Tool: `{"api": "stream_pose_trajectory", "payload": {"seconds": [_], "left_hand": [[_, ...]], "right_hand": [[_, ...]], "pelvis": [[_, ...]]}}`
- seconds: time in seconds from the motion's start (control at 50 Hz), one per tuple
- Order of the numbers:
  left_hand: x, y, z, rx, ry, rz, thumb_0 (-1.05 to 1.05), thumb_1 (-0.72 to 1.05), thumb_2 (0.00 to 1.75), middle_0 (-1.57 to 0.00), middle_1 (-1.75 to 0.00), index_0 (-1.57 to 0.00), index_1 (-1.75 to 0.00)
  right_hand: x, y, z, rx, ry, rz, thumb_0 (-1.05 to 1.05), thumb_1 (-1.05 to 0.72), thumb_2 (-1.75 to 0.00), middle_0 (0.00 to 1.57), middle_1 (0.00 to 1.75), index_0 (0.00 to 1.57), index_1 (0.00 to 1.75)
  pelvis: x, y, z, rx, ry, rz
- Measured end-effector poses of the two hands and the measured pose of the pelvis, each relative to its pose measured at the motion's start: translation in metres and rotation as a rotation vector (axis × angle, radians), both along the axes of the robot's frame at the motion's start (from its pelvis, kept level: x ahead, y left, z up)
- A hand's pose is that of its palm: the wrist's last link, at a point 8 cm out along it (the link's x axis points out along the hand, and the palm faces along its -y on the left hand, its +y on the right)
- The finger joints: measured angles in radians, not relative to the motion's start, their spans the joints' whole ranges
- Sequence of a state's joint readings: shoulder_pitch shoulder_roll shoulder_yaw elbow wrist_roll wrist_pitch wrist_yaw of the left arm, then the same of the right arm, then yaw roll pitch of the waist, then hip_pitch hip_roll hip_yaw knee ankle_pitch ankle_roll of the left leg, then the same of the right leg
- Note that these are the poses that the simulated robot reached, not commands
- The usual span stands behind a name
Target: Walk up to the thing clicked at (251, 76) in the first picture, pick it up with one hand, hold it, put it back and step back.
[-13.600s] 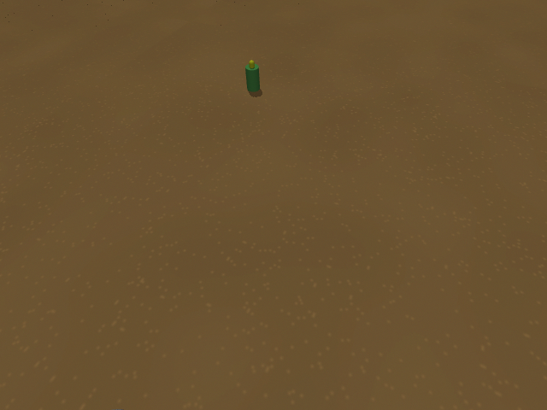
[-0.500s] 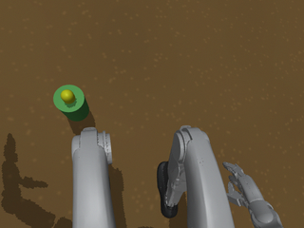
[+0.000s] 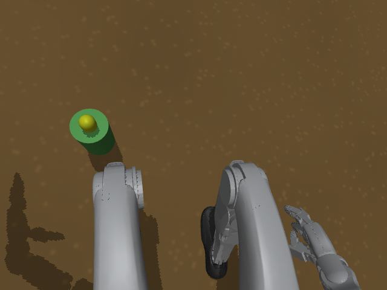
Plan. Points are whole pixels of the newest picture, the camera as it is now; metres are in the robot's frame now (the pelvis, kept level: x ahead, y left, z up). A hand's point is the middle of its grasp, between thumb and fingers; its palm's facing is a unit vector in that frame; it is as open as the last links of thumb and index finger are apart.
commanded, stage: go down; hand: left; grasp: from the side
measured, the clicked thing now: (93, 132) +0.43 +0.25 -0.26
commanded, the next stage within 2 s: none
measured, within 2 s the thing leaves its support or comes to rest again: neither
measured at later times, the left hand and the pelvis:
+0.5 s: hand out of the picture +0.35 +0.45 +0.03, palm faces +0.18 -0.98 -0.04, open 16.6 cm; pelvis +0.00 +0.00 +0.00, yaw +0 degrees
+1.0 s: hand out of the picture +0.36 +0.44 +0.03, palm faces +0.19 -0.98 -0.03, open 16.7 cm; pelvis +0.00 +0.00 +0.01, yaw +0 degrees
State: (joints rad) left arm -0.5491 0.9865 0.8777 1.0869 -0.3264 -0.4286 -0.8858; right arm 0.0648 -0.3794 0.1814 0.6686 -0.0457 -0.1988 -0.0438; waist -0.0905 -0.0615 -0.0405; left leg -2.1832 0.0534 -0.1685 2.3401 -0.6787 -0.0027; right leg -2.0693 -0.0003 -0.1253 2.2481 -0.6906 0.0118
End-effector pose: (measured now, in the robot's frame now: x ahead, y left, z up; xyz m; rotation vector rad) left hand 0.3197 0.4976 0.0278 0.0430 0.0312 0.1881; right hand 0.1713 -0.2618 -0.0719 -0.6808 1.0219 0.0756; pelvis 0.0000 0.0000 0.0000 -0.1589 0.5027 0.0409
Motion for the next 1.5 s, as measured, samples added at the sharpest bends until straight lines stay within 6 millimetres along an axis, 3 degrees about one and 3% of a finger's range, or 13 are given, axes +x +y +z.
{"api": "stream_pose_trajectory", "payload": {"seconds": [1.04,1.5], "left_hand": [[0.006,-0.004,0.006,-0.009,-0.008,0.007,-0.01,-0.35,0.09,-0.06,-0.02,-0.03,-0.05],[0.0,-0.006,0.009,-0.017,-0.009,0.019,-0.01,-0.36,0.08,-0.06,-0.01,-0.03,-0.04]], "right_hand": [[0.005,0.001,0.005,0.0,-0.011,-0.014,0.0,-0.9,-0.91,0.21,0.3,0.21,0.3],[0.008,0.006,0.007,0.014,-0.025,-0.022,0.0,-0.9,-0.91,0.21,0.3,0.21,0.3]], "pelvis": [[0.003,0.001,0.006,0.003,0.015,0.006],[0.003,0.002,0.011,0.006,0.025,0.009]]}}
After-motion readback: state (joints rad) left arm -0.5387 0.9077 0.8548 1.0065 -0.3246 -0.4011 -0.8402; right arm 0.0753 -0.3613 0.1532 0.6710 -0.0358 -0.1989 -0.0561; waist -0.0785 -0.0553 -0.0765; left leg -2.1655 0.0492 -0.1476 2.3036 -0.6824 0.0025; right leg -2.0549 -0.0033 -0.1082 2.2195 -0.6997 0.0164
